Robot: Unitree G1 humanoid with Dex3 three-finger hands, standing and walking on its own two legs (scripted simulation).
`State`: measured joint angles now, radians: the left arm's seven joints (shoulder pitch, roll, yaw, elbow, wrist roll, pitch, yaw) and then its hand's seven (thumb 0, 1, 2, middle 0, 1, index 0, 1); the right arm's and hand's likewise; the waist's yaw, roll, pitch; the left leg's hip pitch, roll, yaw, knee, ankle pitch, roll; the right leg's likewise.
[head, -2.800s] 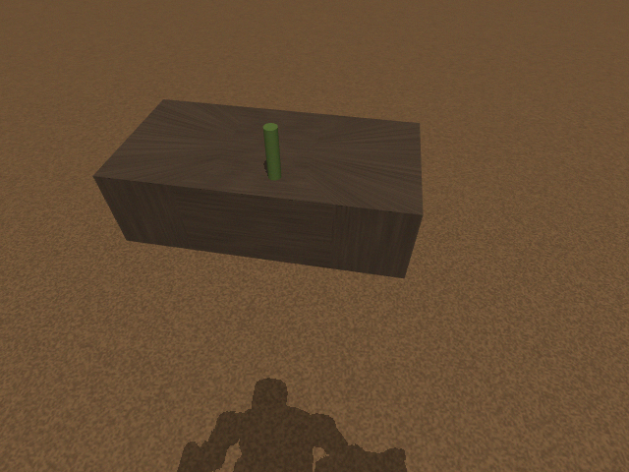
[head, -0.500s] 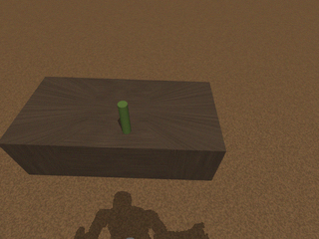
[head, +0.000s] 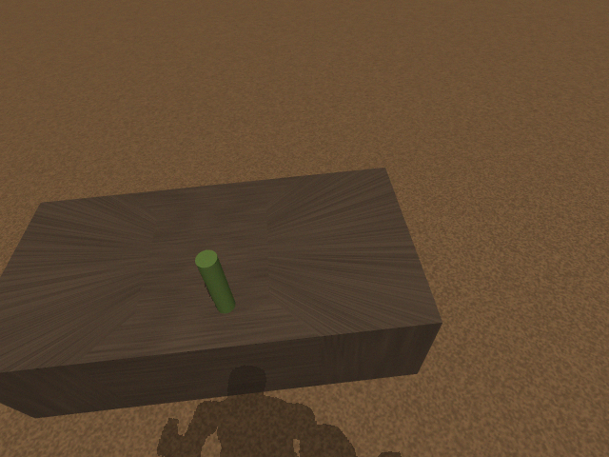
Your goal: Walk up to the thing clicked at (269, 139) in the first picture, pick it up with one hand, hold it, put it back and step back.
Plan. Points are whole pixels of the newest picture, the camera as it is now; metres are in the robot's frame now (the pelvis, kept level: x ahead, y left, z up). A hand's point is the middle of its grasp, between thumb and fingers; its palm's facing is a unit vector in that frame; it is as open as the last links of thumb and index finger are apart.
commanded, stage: walk up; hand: left
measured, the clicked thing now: (217, 283) +0.57 +0.24 -0.29
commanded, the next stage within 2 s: none
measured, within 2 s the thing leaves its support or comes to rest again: neither
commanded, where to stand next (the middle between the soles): +0.15 +0.02 m, yaw +2 degrees
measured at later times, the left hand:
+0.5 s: hand out of the picture +0.14 +0.30 -0.16, palm faces +0.01 -0.94 -0.33, open 7.4 cm
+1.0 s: hand out of the picture +0.12 +0.28 -0.14, palm faces +0.01 -0.94 -0.35, open 7.4 cm
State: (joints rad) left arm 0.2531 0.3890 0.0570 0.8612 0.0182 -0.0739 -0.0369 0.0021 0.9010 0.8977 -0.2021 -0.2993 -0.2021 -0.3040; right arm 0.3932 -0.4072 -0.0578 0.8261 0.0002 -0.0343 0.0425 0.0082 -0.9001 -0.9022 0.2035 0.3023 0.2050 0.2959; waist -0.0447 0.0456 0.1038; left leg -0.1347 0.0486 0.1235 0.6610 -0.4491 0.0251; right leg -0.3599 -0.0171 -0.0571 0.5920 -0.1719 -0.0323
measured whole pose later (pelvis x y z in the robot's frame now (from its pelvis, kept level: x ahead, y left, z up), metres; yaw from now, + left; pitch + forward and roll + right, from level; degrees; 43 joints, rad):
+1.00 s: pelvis +0.06 +0.02 +0.02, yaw +1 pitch -3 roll -1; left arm 0.15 0.36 0.02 1.10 0.01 -0.01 -0.01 0.00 0.90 0.90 -0.20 -0.30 -0.20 -0.30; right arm 0.11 -0.35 0.00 1.09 0.00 -0.01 0.02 0.01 -0.90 -0.90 0.20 0.30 0.20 0.30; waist 0.00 0.02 0.06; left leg -0.29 0.05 0.00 0.47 -0.14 -0.03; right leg -0.13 -0.03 -0.02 0.47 -0.29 0.03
